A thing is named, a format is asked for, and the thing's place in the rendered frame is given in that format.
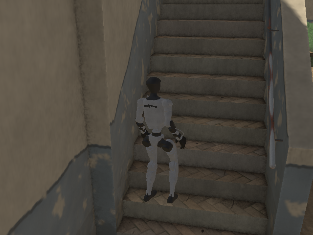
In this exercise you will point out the stairs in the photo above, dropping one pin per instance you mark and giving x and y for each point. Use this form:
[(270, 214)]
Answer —
[(208, 55)]

